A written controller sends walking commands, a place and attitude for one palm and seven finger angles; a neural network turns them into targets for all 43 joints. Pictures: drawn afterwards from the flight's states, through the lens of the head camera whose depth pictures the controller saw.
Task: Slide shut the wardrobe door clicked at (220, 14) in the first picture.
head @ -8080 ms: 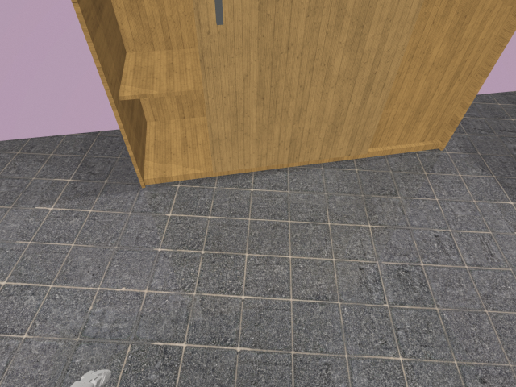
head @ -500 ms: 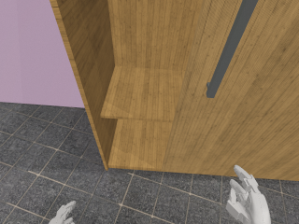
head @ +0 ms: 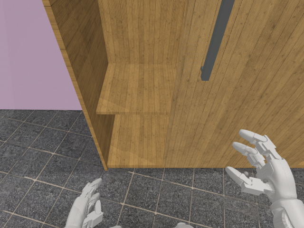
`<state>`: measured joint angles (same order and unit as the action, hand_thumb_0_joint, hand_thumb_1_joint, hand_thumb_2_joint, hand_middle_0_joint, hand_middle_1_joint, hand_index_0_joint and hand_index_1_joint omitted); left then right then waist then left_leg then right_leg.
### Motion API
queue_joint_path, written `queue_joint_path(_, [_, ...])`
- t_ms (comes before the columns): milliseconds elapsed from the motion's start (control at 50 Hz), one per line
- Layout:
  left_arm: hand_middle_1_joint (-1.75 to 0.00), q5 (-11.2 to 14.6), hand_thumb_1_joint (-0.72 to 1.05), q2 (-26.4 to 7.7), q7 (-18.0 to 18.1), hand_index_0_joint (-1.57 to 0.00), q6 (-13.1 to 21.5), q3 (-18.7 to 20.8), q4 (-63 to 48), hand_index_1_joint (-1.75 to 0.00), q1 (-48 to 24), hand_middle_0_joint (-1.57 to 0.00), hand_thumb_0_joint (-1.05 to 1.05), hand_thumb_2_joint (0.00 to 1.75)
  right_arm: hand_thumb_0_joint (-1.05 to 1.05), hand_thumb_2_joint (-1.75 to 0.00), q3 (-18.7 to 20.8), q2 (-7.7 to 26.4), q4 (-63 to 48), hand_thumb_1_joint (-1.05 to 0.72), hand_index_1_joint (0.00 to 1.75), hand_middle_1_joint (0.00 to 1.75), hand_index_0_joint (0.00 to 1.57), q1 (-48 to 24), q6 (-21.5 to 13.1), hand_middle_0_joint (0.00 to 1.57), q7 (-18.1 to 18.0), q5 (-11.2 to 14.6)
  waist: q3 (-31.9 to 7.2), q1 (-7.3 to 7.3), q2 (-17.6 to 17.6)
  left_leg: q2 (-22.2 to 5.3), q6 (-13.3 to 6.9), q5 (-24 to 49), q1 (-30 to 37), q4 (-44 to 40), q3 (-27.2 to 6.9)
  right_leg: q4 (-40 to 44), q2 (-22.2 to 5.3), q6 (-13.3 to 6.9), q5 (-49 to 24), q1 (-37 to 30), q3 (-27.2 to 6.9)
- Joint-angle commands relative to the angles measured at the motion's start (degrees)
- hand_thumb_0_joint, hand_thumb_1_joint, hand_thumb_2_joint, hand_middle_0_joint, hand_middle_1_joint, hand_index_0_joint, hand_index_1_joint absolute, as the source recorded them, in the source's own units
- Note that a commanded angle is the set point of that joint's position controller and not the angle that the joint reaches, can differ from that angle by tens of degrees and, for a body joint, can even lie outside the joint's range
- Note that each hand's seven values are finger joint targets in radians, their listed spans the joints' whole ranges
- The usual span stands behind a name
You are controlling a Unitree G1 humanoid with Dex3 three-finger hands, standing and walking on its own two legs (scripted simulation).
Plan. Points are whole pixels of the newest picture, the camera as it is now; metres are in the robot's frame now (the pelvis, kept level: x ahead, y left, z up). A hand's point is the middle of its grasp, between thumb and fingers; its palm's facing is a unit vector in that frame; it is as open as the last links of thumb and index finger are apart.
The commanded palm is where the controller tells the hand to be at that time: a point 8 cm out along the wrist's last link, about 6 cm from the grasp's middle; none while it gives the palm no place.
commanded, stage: raise the hand with hooked fingers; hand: right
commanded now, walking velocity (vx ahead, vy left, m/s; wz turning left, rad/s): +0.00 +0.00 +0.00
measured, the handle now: (216, 30) +0.58 -0.16 +0.25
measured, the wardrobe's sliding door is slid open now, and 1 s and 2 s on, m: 0.37 0.37 0.37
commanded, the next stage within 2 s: move the hooked fingers beside the handle in 1.40 s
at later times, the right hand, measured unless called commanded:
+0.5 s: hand (284, 139) +0.27 -0.26 +0.17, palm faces +0.05 +1.00 -0.07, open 13.2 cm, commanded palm +0.25 -0.30 +0.18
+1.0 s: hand out of the picture +0.31 -0.29 +0.25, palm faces +0.05 +1.00 -0.08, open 14.0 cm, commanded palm +0.28 -0.32 +0.24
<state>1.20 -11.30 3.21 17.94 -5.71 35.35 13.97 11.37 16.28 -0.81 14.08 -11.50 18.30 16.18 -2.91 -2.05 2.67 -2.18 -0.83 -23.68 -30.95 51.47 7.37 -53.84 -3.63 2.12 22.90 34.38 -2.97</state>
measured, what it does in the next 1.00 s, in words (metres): rises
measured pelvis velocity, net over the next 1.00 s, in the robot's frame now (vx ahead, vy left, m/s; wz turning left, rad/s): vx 0.03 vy -0.01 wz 0.02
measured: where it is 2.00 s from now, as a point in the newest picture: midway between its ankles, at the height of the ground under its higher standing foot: outside the picture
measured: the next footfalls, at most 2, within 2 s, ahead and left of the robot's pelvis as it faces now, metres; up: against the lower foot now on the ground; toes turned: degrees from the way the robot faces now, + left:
none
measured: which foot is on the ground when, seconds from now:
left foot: down 0.00-1.00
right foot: down 0.00-1.00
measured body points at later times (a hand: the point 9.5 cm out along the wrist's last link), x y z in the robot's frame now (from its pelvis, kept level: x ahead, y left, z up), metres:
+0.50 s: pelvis +0.02 -0.02 +0.04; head +0.00 -0.01 +0.49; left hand +0.21 +0.22 -0.01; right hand +0.27 -0.31 +0.17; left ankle +0.03 +0.11 -0.69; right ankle +0.05 -0.14 -0.69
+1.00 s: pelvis +0.03 -0.01 +0.05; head +0.00 +0.01 +0.50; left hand +0.22 +0.21 -0.02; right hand +0.31 -0.34 +0.26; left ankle +0.03 +0.11 -0.69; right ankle +0.05 -0.14 -0.69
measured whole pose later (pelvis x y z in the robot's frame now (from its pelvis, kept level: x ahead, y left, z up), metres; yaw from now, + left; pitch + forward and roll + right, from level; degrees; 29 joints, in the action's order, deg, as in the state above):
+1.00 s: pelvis +0.03 -0.01 +0.05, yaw +1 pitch -4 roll +1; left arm 3.2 -15.8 4.8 15.7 -6.4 36.9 12.8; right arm 27.6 28.0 10.3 -10.5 9.5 27.3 18.7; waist -0.8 -4.0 3.5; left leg -2.1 0.4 -14.2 -7.7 26.2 5.3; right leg -28.0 -2.6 1.2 14.0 9.9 0.4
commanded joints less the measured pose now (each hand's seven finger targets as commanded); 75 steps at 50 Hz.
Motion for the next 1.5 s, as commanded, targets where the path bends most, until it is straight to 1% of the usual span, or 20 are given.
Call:
queue_joint_path(0, [-0.30, 0.6, 0.90, -9.4, 1.0, -0.20, 5.1, 5.2, -10.1, -0.30, -7.2, -0.20, 0.00, 0.90, 0.00, -0.54, 10.2, 10.6, -8.6, -0.06, 0.84, 0.84, 0.26, -3.9, 0.0, 0.26, 0.2, 3.0, -8.0, -0.82, -2.9, 1.4, -0.2, -2.2, 8.5, -16.2, -7.1, 12.4, 3.8, -3.2, -3.1, -4.2, 0.6])
queue_joint_path(40, [-0.30, 0.5, 0.90, -9.5, 0.5, -0.20, 5.7, 5.2, -9.9, -0.30, -6.5, -0.20, 0.00, 0.90, 0.00, -0.52, 10.9, 10.7, -10.4, -0.01, 0.87, 0.87, 0.26, -4.5, -0.5, 0.26, -0.2, 3.4, -7.0, -0.77, -2.1, 1.3, -0.1, -0.6, 8.8, -16.8, -6.6, 13.5, 3.8, -3.1, -4.2, -5.5, 1.1])
queue_joint_path(100, [-0.30, 0.4, 0.90, -10.4, 0.3, -0.20, 6.6, 5.7, -9.3, -0.30, -5.9, -0.20, 0.00, 0.90, 0.00, -0.49, 12.0, 11.6, -11.1, 0.06, 0.92, 0.92, 0.27, -5.5, -1.4, 0.27, -0.5, 3.6, -5.9, -0.37, -3.5, 1.6, 0.1, 0.0, 9.5, -18.2, -6.7, 14.5, 3.6, -3.2, -5.0, -7.3, 1.4])
queue_joint_path(160, [-0.30, 0.9, 0.90, -11.2, 0.4, -0.20, 7.5, 5.9, -8.8, -0.30, -5.2, -0.20, 0.00, 0.90, 0.00, -0.46, 10.9, 10.9, -11.5, 0.13, 0.96, 0.96, 0.27, -8.1, -1.7, 0.27, 0.0, 3.6, -4.6, 0.23, 0.0, 1.6, 0.2, 0.3, 9.2, -19.3, -5.8, 16.8, 3.7, -3.2, -4.0, -10.1, 1.8])
queue_joint_path(220, [-0.30, 0.8, 0.90, -12.0, 0.9, -0.20, 8.2, 5.9, -8.3, -0.30, -4.7, -0.20, 0.00, 0.90, 0.00, -0.43, 12.5, 13.4, -13.0, 0.20, 1.00, 1.00, 0.28, -11.2, -1.1, 0.28, 0.2, 3.3, -6.3, 0.04, 0.8, 1.9, -0.1, 5.3, 11.9, -19.1, -4.7, 18.5, 3.7, -3.4, -6.5, -13.6, 1.5])
queue_joint_path(260, [-0.30, 0.9, 0.90, -11.9, 1.1, -0.20, 8.3, 5.8, -8.0, -0.30, -4.6, -0.20, 0.00, 0.90, 0.00, -0.41, 12.6, 13.2, -12.9, 0.24, 1.03, 1.03, 0.28, -11.7, -0.5, 0.28, 0.5, 3.4, -6.2, -0.04, 1.0, 2.1, 0.0, 8.1, 12.8, -19.4, -3.8, 19.8, 3.7, -3.3, -7.8, -15.4, 1.5])
queue_joint_path(340, [-0.30, 1.0, 0.90, -12.1, 1.6, -0.20, 8.0, 5.3, -7.3, -0.30, -5.5, -0.20, 0.00, 0.90, 0.00, -0.37, 13.6, 14.4, -11.1, 0.34, 1.10, 1.10, 0.29, -16.4, 1.8, 0.29, 1.6, 3.9, -3.5, -0.36, 1.8, 2.4, -0.2, 9.8, 14.3, -20.9, -3.4, 22.2, 3.7, -3.2, -8.3, -17.1, 1.3])
queue_joint_path(420, [-0.30, 1.1, 0.90, -11.9, 2.1, -0.20, 7.2, 4.6, -7.5, -0.30, -6.4, -0.20, 0.00, 0.90, 0.00, -0.33, 14.8, 16.2, -10.5, 0.43, 1.15, 1.15, 0.29, -20.9, 4.6, 0.29, 3.1, 4.0, -4.4, -1.02, 3.2, 2.7, -0.5, 13.1, 17.2, -22.2, -3.2, 24.2, 3.7, -3.1, -10.7, -20.0, 1.3])
queue_joint_path(480, [-0.30, 1.2, 0.90, -11.5, 2.4, -0.20, 6.3, 4.0, -7.5, -0.30, -6.8, -0.20, 0.00, 0.90, 0.00, -0.30, 15.1, 16.6, -9.0, 0.50, 1.20, 1.20, 0.30, -24.0, 7.0, 0.30, 4.2, 4.0, -4.3, -0.96, 1.3, 3.0, -0.4, 15.5, 18.1, -23.2, -3.0, 25.4, 3.6, -3.1, -12.4, -21.8, 1.3])
queue_joint_path(600, [-0.30, 1.2, 0.90, -10.9, 2.5, -0.20, 4.4, 2.8, -7.3, -0.30, -7.9, -0.20, 0.00, 0.90, 0.00, -0.30, 17.6, 19.8, -5.5, 0.50, 1.20, 1.20, 0.30, -29.8, 11.4, 0.30, 6.4, 4.1, -3.8, -1.59, 1.7, 3.4, -0.8, 17.8, 20.4, -25.5, -3.1, 27.2, 3.7, -3.1, -14.4, -23.5, 1.4])
queue_joint_path(700, [-0.30, 1.4, 0.90, -10.5, 2.4, -0.20, 3.3, 2.2, -7.8, -0.30, -9.1, -0.20, 0.00, 0.90, 0.00, -0.30, 18.6, 22.4, -7.1, 0.50, 1.20, 1.20, 0.30, -35.9, 13.4, 0.30, 7.2, 3.7, -6.5, -1.58, 4.2, 3.4, -0.9, 19.6, 22.2, -26.7, -3.1, 28.1, 3.8, -3.0, -16.7, -26.5, 1.5])
queue_joint_path(760, [-0.30, 1.7, 0.90, -10.7, 2.6, -0.20, 2.5, 2.1, -7.6, -0.30, -9.2, -0.20, 0.00, 0.90, 0.00, -0.30, 19.7, 23.9, -3.6, 0.50, 1.20, 1.20, 0.30, -37.9, 14.8, 0.30, 7.7, 3.8, -5.7, -1.20, 1.3, 3.2, -0.7, 18.9, 22.2, -27.9, -2.9, 29.2, 3.7, -3.2, -15.7, -26.4, 1.4])
queue_joint_path(880, [-0.30, 2.2, 0.90, -11.1, 2.6, -0.20, 1.5, 2.2, -8.2, -0.30, -10.0, -0.20, 0.00, 0.90, 0.00, -0.30, 21.2, 27.5, -2.4, 0.50, 1.20, 1.20, 0.30, -43.6, 17.1, 0.30, 8.5, 3.4, -7.1, -1.45, 3.4, 2.9, -0.9, 18.3, 23.2, -29.2, -3.1, 30.4, 4.0, -3.3, -15.9, -27.9, 1.4])
queue_joint_path(920, [-0.30, 2.3, 0.90, -10.9, 2.2, -0.20, 1.3, 2.2, -8.1, -0.30, -9.7, -0.20, 0.00, 0.90, 0.00, -0.30, 19.9, 25.3, 0.6, 0.50, 1.20, 1.20, 0.30, -40.5, 17.8, 0.30, 9.2, 3.8, -5.7, -1.36, 1.9, 2.9, -0.9, 19.4, 22.9, -29.4, -3.2, 30.2, 4.0, -3.4, -16.4, -27.4, 1.8])
queue_joint_path(1000, [-0.30, 2.6, 0.90, -11.4, 1.6, -0.20, 0.7, 2.7, -8.9, -0.30, -9.6, -0.20, 0.00, 0.90, 0.00, -0.30, 20.1, 24.9, 1.7, 0.50, 1.20, 1.20, 0.30, -37.2, 18.9, 0.30, 9.9, 4.2, -5.3, -1.94, -0.6, 3.0, -0.6, 19.5, 22.5, -29.3, -3.3, 29.8, 4.0, -3.5, -16.4, -26.4, 2.4])
queue_joint_path(1100, [-0.30, 2.3, 0.90, -11.2, 1.6, -0.20, 1.0, 3.1, -9.6, -0.30, -10.2, -0.20, 0.00, 0.90, 0.00, -0.30, 23.0, 27.7, -4.3, 0.50, 1.20, 1.20, 0.30, -39.8, 17.3, 0.30, 7.8, 4.0, -7.3, -2.19, 2.0, 2.9, -0.7, 18.7, 23.2, -29.6, -3.9, 29.7, 4.2, -3.6, -16.5, -27.7, 2.8])
queue_joint_path(1200, [-0.30, 2.0, 0.90, -11.0, 2.3, -0.20, 1.4, 3.0, -8.9, -0.30, -9.8, -0.20, 0.00, 0.90, 0.00, -0.30, 22.7, 27.3, -4.4, 0.50, 1.20, 1.20, 0.30, -40.8, 15.9, 0.30, 6.7, 3.6, -6.0, -1.77, 2.1, 3.0, -0.5, 17.8, 23.1, -30.6, -4.2, 30.3, 4.2, -3.8, -15.5, -28.0, 3.1])
queue_joint_path(1260, [-0.30, 2.2, 0.90, -11.1, 2.6, -0.20, 1.6, 3.1, -8.7, -0.30, -9.7, -0.20, 0.00, 0.90, 0.00, -0.30, 21.6, 26.4, -4.3, 0.50, 1.20, 1.20, 0.30, -41.0, 16.1, 0.30, 7.1, 3.2, -6.9, -1.46, 4.2, 2.7, -0.4, 19.8, 23.5, -30.2, -4.0, 30.6, 4.2, -3.8, -16.7, -28.9, 3.2])
queue_joint_path(1320, [-0.30, 2.2, 0.90, -11.1, 2.6, -0.20, 1.5, 3.0, -8.2, -0.30, -9.4, -0.20, 0.00, 0.90, 0.00, -0.30, 21.1, 25.7, -0.8, 0.50, 1.20, 1.20, 0.30, -39.8, 16.8, 0.30, 7.9, 3.7, -4.6, -1.21, 0.6, 2.8, -0.1, 19.6, 22.8, -30.9, -4.3, 30.4, 4.2, -3.9, -15.7, -27.6, 3.4])
queue_joint_path(1480, [-0.30, 2.4, 0.90, -11.0, 2.6, -0.20, 1.6, 3.0, -8.8, -0.30, -9.9, -0.20, 0.00, 0.90, 0.00, -0.30, 21.6, 26.2, -1.7, 0.50, 1.20, 1.20, 0.30, -40.0, 16.8, 0.30, 8.1, 3.8, -7.3, -1.55, 1.1, 2.8, -0.1, 19.7, 23.3, -30.3, -4.2, 30.3, 4.3, -3.9, -16.2, -28.5, 3.1])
